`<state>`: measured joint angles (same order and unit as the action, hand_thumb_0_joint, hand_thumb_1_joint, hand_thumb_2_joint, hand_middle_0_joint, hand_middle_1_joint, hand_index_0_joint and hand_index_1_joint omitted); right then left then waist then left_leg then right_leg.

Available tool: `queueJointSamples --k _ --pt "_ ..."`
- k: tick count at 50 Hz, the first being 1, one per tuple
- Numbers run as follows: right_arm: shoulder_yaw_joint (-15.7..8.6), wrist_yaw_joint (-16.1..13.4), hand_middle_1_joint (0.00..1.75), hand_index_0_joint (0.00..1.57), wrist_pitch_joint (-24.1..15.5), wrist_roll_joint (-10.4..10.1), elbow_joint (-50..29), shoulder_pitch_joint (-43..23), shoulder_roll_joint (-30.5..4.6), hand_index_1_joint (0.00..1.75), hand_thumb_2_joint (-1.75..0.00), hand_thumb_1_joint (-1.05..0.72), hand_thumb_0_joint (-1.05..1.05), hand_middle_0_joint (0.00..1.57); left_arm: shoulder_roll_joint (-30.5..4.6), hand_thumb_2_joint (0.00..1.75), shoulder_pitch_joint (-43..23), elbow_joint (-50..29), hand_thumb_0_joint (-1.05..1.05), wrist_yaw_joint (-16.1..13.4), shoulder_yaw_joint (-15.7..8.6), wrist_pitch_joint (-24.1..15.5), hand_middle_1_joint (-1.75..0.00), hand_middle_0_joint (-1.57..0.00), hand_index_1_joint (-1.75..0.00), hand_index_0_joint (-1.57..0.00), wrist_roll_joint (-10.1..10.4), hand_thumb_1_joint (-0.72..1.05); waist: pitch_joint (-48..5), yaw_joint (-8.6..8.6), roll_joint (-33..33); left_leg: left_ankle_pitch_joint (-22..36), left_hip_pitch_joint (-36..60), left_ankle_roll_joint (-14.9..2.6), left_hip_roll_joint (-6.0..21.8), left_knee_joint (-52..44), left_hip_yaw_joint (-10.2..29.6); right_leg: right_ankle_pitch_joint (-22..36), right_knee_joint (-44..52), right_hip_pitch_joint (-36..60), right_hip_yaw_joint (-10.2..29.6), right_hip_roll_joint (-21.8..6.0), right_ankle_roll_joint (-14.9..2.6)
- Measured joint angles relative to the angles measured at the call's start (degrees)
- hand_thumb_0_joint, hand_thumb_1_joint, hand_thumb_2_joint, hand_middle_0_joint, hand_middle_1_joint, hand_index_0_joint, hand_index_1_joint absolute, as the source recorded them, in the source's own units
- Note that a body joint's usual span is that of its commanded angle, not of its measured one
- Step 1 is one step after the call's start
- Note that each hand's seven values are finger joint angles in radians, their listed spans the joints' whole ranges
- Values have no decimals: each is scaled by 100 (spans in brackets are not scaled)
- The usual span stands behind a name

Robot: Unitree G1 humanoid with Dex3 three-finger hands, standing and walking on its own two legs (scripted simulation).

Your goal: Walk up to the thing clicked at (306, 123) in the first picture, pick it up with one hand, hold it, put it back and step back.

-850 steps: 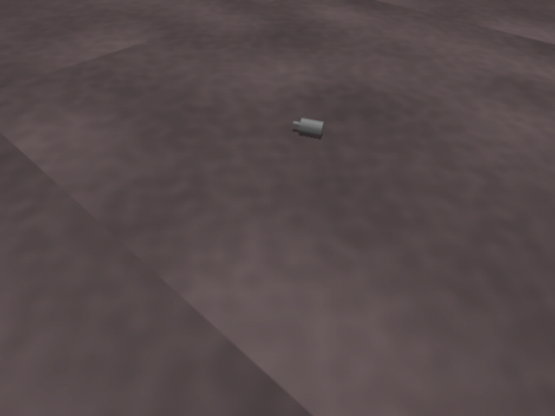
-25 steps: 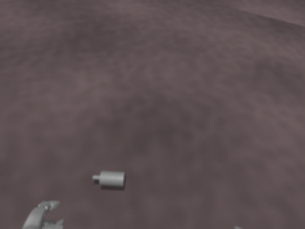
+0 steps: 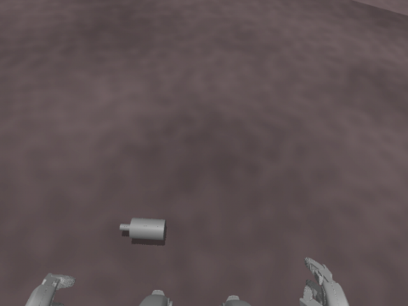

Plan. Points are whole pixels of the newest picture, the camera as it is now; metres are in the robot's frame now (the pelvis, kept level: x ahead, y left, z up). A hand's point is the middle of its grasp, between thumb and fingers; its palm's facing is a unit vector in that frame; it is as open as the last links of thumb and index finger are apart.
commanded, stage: rise first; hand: left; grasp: from above
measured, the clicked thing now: (142, 228) +0.47 +0.22 -0.66
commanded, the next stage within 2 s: none
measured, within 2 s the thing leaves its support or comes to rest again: neither
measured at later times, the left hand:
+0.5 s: hand out of the picture +0.13 +0.27 -0.21, palm faces -0.31 -0.78 -0.55, open 14.2 cm
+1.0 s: hand (106, 260) +0.29 +0.28 -0.40, palm faces -0.49 -0.27 -0.83, open 13.6 cm
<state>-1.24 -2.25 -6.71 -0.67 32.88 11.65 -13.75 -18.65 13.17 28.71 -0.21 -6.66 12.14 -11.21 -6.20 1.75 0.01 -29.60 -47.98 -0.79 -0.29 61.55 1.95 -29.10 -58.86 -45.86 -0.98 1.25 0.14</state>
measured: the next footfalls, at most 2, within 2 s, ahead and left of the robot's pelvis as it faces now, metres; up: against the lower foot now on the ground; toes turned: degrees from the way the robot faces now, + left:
none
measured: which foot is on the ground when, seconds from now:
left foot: down 0.00-1.00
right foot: down 0.00-1.00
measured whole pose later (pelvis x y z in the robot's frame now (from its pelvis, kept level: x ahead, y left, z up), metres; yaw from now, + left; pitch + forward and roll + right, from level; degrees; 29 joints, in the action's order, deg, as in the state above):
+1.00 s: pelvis -0.10 -0.01 -0.27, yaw -3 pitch +33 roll -3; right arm -2.2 3.1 -8.5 1.6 41.7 7.3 -16.0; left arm -35.0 -33.7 58.7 -6.7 -6.1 -12.7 -51.6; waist -7.4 3.7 -0.6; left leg -37.3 -115.1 0.7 -0.3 118.9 3.9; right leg -37.4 -117.0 -113.2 -4.0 1.6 -1.2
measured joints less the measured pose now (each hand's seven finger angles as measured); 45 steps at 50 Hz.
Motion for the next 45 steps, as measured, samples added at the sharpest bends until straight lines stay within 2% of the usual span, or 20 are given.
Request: queueJointSamples --k 10,17,21,25,34,39,45 --pt "40 30 30 20 -124 33 -328 15 21 30 -89 -89 1 20 -2 95 307 -567 0 -29 89 250 -105 -8 -105 -9 -204 -51 -173 42 -73 -212 -612 -11 5 563 34 -202 -525 -586 -42 12 5" --pt "29 74 30 20 -172 26 -388 27 29 30 -89 -89 1 20 -12 95 466 -949 0 -64 76 195 -105 -8 -105 -9 -319 -52 -197 27 -60 -343 -1147 -1 0 1058 41 -349 -1044 -1128 -57 11 -4" --pt "45 72 30 20 -244 20 -376 -5 -3 30 -90 -91 1 20 -115 95 336 -833 0 -93 127 46 -105 -9 -105 -10 -533 -54 -224 29 -84 -393 -1509 6 -16 1354 62 -417 -1355 -1485 -84 -1 -13" --pt "40 109 30 20 -403 46 -302 -131 -89 30 -90 -93 1 20 -344 95 -216 -191 0 -104 118 -340 -105 -10 -105 -11 -922 -56 -312 48 -69 -499 -2187 21 -35 1894 54 -555 -1946 -2182 -87 -17 -27" --pt "-92 245 30 20 -574 56 141 -550 -356 30 -91 -95 1 20 -779 95 -1835 820 0 -283 118 -1466 -102 -14 -103 -14 -2104 -54 -454 97 -61 -851 -4204 69 -50 3633 11 -953 -3782 -4246 -77 -26 -54" --pt "-143 348 30 20 -454 41 377 -661 -397 30 -91 -95 1 20 -970 95 -2839 1484 0 -491 52 -1771 -101 -16 -102 -16 -2769 -54 -385 74 -113 -896 -5191 92 -28 4430 30 -998 -4589 -5248 -114 -1 -94" --pt "-144 479 30 20 -308 128 694 -592 -319 30 -91 -95 1 20 -1297 95 -3964 2361 0 -560 53 -2133 -100 -18 -100 -18 -3507 -51 -232 61 -104 -839 -6141 133 -5 5210 110 -923 -5345 -6194 -209 25 -127"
